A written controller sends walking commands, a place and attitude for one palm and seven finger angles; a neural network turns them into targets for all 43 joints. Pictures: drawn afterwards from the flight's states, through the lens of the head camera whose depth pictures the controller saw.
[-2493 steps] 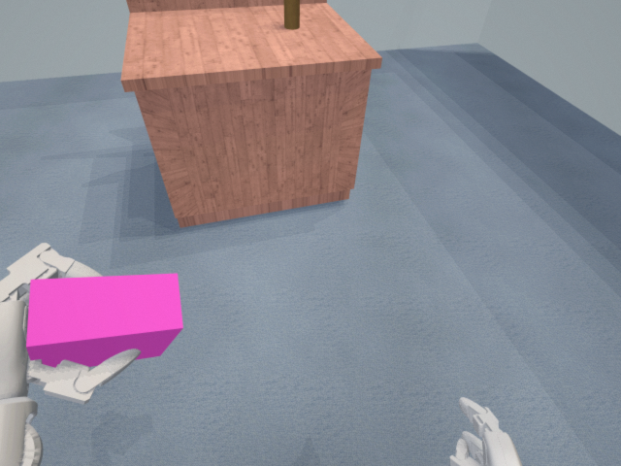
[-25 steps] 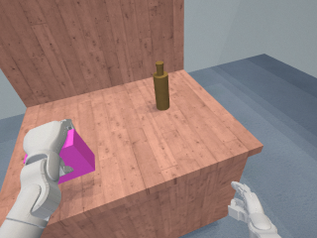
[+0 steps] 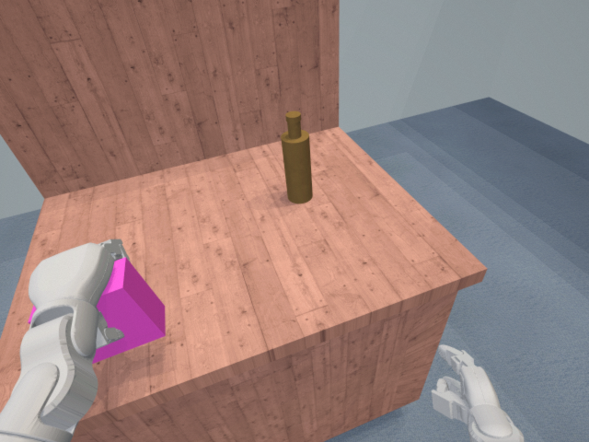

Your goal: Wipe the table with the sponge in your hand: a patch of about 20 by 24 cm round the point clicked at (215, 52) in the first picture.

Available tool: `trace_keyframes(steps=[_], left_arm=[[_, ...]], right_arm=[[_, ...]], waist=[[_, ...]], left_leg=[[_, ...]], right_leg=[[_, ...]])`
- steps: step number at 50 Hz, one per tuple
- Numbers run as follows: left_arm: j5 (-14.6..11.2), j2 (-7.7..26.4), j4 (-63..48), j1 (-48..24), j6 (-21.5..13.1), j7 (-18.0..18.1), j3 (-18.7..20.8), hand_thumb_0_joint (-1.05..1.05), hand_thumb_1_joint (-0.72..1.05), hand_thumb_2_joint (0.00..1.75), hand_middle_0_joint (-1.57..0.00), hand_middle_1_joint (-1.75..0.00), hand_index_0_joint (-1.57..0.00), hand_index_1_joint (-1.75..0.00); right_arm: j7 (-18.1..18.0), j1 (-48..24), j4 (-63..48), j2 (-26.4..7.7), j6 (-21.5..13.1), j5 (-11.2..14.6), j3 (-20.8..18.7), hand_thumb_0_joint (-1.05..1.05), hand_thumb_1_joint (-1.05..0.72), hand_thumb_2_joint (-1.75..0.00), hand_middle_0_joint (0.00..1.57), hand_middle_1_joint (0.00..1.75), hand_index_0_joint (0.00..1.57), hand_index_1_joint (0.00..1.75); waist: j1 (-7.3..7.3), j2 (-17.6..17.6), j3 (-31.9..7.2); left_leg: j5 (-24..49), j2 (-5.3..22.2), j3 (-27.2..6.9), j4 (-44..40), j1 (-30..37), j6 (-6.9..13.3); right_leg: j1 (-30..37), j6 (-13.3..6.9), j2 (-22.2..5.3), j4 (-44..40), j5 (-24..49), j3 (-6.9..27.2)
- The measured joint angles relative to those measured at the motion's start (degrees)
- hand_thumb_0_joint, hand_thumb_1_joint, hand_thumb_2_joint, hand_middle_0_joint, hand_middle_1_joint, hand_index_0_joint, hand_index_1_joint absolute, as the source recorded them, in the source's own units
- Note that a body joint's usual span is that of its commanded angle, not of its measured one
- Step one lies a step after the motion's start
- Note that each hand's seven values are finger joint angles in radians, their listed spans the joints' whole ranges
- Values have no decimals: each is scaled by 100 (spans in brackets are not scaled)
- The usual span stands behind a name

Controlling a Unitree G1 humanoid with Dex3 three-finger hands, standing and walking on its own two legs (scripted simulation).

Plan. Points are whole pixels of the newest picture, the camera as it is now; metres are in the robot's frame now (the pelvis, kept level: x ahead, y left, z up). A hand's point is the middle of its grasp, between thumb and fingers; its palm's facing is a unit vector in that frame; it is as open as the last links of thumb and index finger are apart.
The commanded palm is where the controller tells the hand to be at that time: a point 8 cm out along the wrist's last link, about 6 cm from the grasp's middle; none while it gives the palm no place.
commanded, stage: bring the sponge back beside the body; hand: left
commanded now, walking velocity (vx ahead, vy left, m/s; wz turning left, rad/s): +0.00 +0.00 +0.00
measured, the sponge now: (112, 320) +0.23 +0.30 +0.07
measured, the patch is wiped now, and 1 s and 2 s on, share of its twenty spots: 1.00 1.00 1.00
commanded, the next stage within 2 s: step back with the hand held close in 1.12 s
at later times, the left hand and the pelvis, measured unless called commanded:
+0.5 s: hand (92, 324) +0.20 +0.29 +0.11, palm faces +0.10 -0.15 -0.98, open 9.9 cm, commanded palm +0.16 +0.29 +0.18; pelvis -0.01 +0.01 +0.00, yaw +0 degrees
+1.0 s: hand (82, 338) +0.18 +0.29 +0.11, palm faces +0.12 -0.15 -0.98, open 9.9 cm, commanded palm +0.14 +0.29 +0.18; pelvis -0.01 +0.01 +0.00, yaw +0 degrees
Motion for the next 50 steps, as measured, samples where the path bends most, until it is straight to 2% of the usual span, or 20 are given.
trace_keyframes(steps=[7,14,20,40,50], left_arm=[[-8,-86,-518,425,-123,11,-60,-1,-50,106,-75,-135,-76,-137],[-5,-86,-569,486,-99,109,-82,-1,-50,106,-75,-135,-77,-136],[-13,-132,-640,554,-20,93,-64,-1,-50,106,-75,-135,-76,-136],[-58,-165,-1172,1243,-160,192,15,-1,-50,106,-75,-135,-76,-136],[-48,-145,-1124,1183,-186,264,21,-1,-50,106,-75,-135,-77,-136]], right_arm=[[-1,-40,-89,-35,-39,-33,-38,2,-90,-89,20,30,20,30],[-12,-138,-94,46,-8,-31,9,1,-90,-89,20,30,20,30],[-3,-167,-130,103,-20,-33,63,1,-90,-89,20,30,20,30],[31,5,-108,56,-53,-80,-1,2,-90,-89,20,30,20,30],[17,-26,-88,88,-78,-76,4,2,-90,-89,20,30,20,30]], waist=[[52,23,8],[128,3,5],[123,2,7],[135,9,34],[142,6,31]], left_leg=[[-2,-32,-22,9,44,26],[31,-34,-25,-15,76,31],[58,-39,-24,-28,82,41],[45,-39,18,18,113,70],[58,-34,17,9,132,63]], right_leg=[[53,26,-29,9,-19,-20],[91,32,-34,-26,18,-21],[102,45,-40,-49,49,-20],[132,74,-37,-18,55,24],[150,69,-33,-29,70,26]])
